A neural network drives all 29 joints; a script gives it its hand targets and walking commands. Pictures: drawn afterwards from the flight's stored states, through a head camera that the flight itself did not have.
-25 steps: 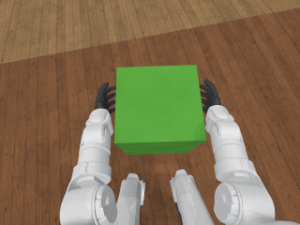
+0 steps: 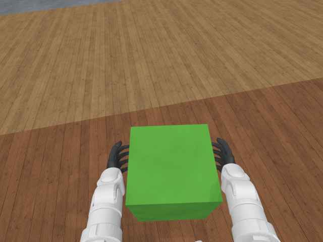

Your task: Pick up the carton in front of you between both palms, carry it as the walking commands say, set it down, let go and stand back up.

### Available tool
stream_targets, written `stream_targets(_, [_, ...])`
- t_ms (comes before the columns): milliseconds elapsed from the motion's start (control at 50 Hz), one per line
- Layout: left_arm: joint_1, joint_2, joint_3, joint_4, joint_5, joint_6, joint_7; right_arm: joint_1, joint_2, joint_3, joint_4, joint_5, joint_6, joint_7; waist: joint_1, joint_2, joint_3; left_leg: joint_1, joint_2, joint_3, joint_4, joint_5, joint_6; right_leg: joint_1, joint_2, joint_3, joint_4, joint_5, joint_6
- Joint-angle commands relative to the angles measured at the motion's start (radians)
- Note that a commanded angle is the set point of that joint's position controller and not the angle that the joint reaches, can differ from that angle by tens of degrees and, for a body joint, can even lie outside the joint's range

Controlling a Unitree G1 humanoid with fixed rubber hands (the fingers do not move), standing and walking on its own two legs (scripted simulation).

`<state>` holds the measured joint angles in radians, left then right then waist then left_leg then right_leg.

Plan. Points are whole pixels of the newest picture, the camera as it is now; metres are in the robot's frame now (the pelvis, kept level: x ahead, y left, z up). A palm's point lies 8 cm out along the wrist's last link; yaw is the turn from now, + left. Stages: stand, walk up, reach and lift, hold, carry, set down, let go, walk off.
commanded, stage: reach and lift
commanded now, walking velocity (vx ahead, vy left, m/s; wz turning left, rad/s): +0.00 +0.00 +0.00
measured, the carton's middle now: (170, 176) +0.33 +0.00 -0.10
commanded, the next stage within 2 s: hold in 1.30 s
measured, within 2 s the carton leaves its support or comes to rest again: neither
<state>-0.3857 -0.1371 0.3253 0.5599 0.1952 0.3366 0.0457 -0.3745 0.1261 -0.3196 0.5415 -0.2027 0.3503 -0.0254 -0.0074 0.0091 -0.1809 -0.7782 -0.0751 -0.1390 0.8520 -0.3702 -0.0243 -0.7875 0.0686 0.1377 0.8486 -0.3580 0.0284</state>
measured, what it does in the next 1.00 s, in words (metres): rises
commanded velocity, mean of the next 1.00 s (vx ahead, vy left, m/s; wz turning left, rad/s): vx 0.00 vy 0.00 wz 0.00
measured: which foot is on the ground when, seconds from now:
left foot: down 0.00-1.00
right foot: down 0.00-1.00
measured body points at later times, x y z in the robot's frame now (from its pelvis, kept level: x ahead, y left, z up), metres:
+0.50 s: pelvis +0.00 +0.00 +0.05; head -0.03 +0.00 +0.49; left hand +0.31 +0.15 +0.06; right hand +0.31 -0.15 +0.06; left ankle +0.02 +0.13 -0.69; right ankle +0.03 -0.13 -0.69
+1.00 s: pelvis +0.01 +0.00 +0.05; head -0.01 +0.00 +0.50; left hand +0.32 +0.15 +0.07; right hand +0.32 -0.15 +0.07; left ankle +0.02 +0.13 -0.69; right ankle +0.03 -0.13 -0.69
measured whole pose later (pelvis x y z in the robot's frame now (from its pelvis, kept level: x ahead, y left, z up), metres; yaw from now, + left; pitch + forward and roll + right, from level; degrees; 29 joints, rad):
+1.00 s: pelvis +0.01 +0.00 +0.05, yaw +0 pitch -4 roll +0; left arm -0.28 -0.16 0.26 0.33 0.29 0.65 -0.01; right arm -0.28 0.16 -0.25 0.31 -0.28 0.66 0.01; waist 0.00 0.00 0.00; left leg -0.12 -0.04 -0.14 0.40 -0.21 -0.01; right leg -0.13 0.04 0.14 0.40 -0.20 0.01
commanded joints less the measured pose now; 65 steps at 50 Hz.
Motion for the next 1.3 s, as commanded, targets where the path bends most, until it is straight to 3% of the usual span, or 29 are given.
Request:
stream_targets(0, [-0.445,-1.022,-0.599,0.009,-0.134,0.018,-0.243,-0.459,1.016,0.603,-0.006,0.139,0.009,0.23,0.0,-0.011,-0.421,0.338,-0.044,0.057,-0.178,0.353,0.011,0.394,0.049,-0.064,-0.164,0.365,-0.011])
stream_targets(200, [-0.326,-1.005,-0.678,-0.146,-0.168,0.162,-0.266,-0.341,1.007,0.682,-0.156,0.175,0.149,0.243,0.005,-0.008,-0.22,0.58,-0.022,0.055,-0.393,0.415,0.006,0.636,0.03,-0.056,-0.378,0.421,-0.005])
stream_targets(320, [-0.319,-0.97,-0.614,-0.15,-0.141,0.242,-0.283,-0.33,0.984,0.619,-0.155,0.148,0.229,0.257,0.006,-0.008,-0.036,0.6,-0.019,0.065,-0.471,0.262,0.013,0.652,0.026,-0.064,-0.459,0.265,-0.014])
stream_targets(420, [-0.42,-0.98,-0.562,-0.122,-0.121,0.251,-0.301,-0.429,0.992,0.565,-0.129,0.127,0.238,0.273,0.006,-0.005,0.006,0.589,-0.014,0.074,-0.477,0.153,0.021,0.642,0.02,-0.072,-0.465,0.153,-0.022])
stream_targets(600, [-0.495,-1.001,-0.577,-0.134,-0.129,0.249,-0.306,-0.51,1.009,0.588,-0.145,0.138,0.239,0.28,0.006,-0.008,-0.074,0.625,-0.015,0.076,-0.472,0.169,0.02,0.681,0.021,-0.08,-0.458,0.174,-0.015])
stream_targets(1020, [-0.343,-0.959,-0.624,-0.266,-0.156,0.298,-0.293,-0.353,0.973,0.627,-0.269,0.165,0.286,0.267,0.007,-0.009,-0.085,0.724,-0.026,0.07,-0.51,0.389,0.006,0.771,0.032,-0.071,-0.499,0.39,-0.003])
stream_targets(1280, [-0.329,-0.953,-0.647,-0.323,-0.176,0.329,-0.289,-0.341,0.962,0.649,-0.324,0.182,0.315,0.265,0.005,-0.005,-0.064,0.741,-0.026,0.065,-0.523,0.396,0.002,0.784,0.035,-0.069,-0.511,0.394,-0.003])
